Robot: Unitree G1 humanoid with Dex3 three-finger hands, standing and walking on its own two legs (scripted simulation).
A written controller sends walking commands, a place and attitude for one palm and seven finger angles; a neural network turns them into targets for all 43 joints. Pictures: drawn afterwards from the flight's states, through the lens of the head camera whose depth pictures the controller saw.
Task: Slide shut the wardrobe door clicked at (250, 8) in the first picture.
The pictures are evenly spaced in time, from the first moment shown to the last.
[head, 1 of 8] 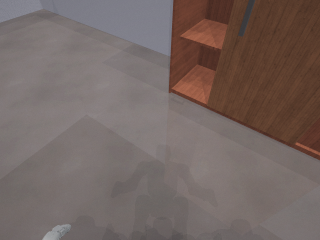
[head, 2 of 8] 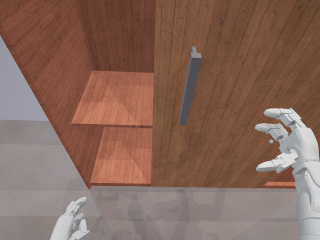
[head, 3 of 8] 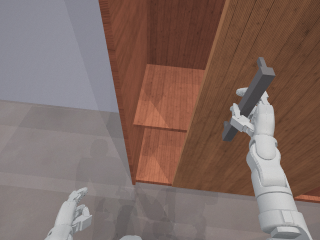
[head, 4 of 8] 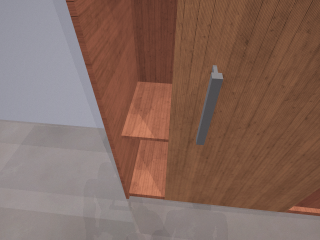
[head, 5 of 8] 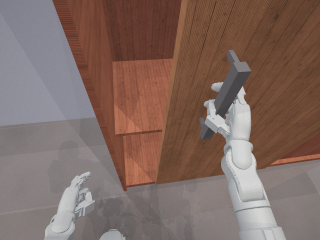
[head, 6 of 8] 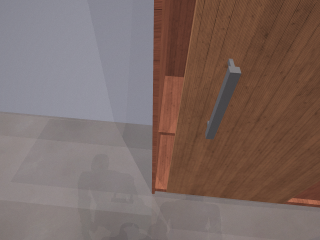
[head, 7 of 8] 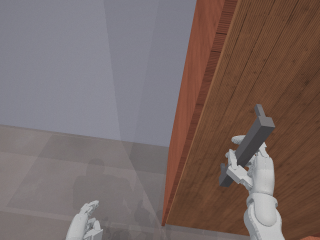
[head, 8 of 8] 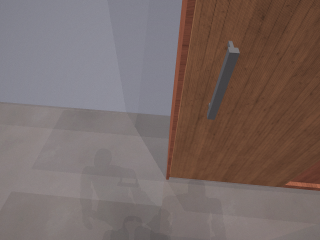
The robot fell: no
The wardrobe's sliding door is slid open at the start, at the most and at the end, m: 0.38 0.38 0.00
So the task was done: yes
